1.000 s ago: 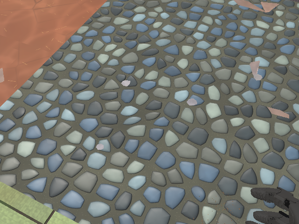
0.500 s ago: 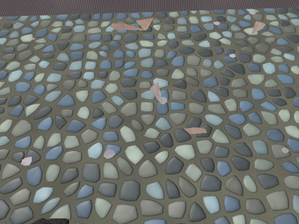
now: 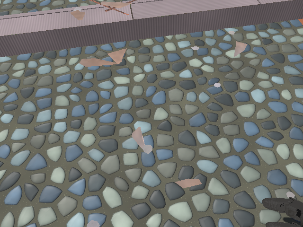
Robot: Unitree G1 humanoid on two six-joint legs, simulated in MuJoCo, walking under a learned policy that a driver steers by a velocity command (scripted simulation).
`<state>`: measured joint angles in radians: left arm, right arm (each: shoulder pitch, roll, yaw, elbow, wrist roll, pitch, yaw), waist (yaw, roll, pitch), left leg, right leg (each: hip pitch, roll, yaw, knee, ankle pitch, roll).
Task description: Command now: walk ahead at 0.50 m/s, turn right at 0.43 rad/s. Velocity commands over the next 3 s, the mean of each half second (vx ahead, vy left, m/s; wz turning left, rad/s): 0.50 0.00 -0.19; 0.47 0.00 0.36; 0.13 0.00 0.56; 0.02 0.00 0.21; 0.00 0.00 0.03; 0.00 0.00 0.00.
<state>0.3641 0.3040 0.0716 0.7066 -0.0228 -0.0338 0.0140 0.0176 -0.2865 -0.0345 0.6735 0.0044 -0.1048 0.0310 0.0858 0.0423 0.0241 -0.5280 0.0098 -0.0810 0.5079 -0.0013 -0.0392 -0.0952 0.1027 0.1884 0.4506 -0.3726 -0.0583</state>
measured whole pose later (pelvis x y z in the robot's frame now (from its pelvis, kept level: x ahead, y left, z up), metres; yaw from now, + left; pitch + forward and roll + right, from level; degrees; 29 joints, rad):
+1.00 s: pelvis +0.52 -0.02 +0.00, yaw +10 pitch +1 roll -2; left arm 0.31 0.29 0.07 0.83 -0.01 -0.06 0.02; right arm 0.09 -0.27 -0.05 0.68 0.01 -0.03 0.06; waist 0.07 0.04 0.05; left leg -0.61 0.06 0.02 0.63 -0.03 0.04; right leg 0.07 0.00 -0.25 0.29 -0.37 0.01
